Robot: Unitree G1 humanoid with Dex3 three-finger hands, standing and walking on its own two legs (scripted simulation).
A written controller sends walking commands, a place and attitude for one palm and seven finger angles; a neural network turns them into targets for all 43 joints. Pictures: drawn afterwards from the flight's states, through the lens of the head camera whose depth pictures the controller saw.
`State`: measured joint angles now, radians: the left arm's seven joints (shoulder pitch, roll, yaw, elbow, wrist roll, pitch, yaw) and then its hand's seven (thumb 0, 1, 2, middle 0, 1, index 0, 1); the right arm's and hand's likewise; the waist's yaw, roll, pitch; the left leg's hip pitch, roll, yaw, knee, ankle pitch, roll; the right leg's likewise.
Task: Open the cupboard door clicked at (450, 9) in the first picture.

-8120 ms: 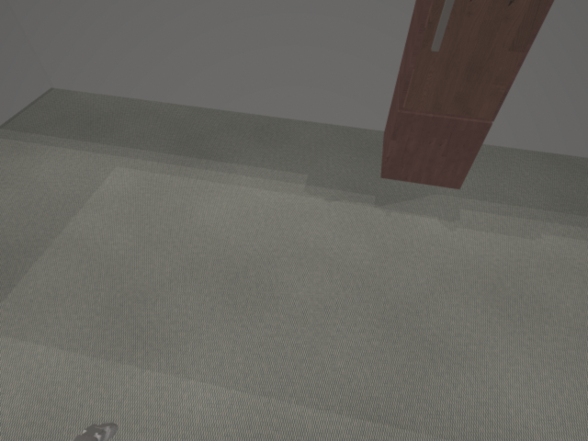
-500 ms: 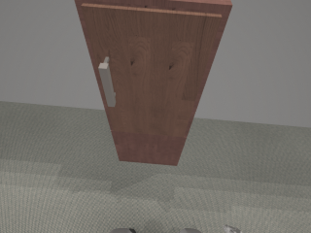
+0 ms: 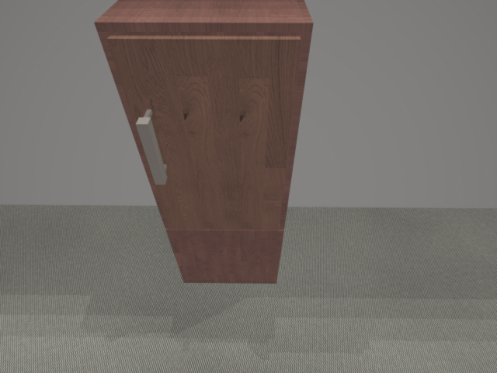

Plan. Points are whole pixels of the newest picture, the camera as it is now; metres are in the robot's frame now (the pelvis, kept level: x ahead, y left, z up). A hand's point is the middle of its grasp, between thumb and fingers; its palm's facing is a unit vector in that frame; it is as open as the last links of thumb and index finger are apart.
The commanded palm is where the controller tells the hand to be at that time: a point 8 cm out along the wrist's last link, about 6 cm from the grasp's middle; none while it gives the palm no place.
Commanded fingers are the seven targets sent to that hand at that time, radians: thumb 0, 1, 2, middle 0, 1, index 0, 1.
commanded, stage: look again from close up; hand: left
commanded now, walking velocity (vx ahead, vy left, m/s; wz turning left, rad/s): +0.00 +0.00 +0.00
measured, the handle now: (155, 148) +0.59 +0.23 +0.03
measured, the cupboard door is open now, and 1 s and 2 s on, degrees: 0 0 0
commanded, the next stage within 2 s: raise the hand with hooked fingers in 0.52 s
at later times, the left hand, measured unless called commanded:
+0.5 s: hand out of the picture +0.02 +0.17 -0.16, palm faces +0.03 -0.98 -0.19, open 7.3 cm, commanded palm none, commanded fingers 0.00 0.90 0.90 -0.20 -0.30 -0.20 -0.30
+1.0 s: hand (148, 326) +0.21 +0.17 -0.03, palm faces -0.02 -1.00 +0.00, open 8.3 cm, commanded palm +0.18 +0.24 -0.02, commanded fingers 0.00 0.43 0.70 -0.23 -0.60 -0.23 -0.60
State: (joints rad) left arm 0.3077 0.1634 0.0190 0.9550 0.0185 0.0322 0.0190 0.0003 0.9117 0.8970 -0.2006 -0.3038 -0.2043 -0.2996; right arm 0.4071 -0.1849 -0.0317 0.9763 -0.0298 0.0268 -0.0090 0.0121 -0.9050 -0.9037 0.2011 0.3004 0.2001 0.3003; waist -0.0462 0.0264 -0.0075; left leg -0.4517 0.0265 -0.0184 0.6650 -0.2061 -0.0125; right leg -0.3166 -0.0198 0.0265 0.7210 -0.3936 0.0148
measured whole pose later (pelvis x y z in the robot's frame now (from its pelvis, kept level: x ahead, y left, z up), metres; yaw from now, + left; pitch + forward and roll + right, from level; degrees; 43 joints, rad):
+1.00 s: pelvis +0.04 -0.02 -0.06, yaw +0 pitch +12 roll +0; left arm 0.48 0.18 0.18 0.10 -0.27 -0.47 -0.40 0.00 0.66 0.79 -0.22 -0.46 -0.22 -0.46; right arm 0.11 -0.22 -0.09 0.52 0.02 -0.22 -0.03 0.02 -0.90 -0.90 0.20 0.30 0.20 0.30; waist 0.02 -0.01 -0.16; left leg -0.87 0.03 -0.05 1.08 -0.42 -0.05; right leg -0.71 0.00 0.02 1.12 -0.63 0.01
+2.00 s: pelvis +0.02 +0.01 -0.04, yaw +1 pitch +9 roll -4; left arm 0.12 0.39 0.37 0.20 -0.35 -0.23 -0.44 -0.01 -0.45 0.32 -0.30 -1.17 -0.30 -1.17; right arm 0.25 -0.24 0.05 0.52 0.05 -0.22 -0.09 0.02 -0.90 -0.90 0.21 0.30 0.21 0.30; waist 0.01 0.04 -0.11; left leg -0.81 0.03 -0.08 1.00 -0.36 -0.01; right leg -0.61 0.01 -0.01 0.96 -0.52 0.04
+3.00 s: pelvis +0.02 +0.00 -0.04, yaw +1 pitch +10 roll -3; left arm -0.14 0.44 0.44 0.51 -0.34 -0.24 -0.53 -0.02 -0.50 0.30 -0.30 -1.20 -0.30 -1.20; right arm 0.28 -0.28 0.04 0.55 0.05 -0.17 -0.11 0.02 -0.90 -0.90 0.21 0.30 0.21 0.30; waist 0.00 0.04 -0.10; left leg -0.79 0.04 -0.08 0.96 -0.34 -0.03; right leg -0.61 0.02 -0.01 0.95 -0.51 0.02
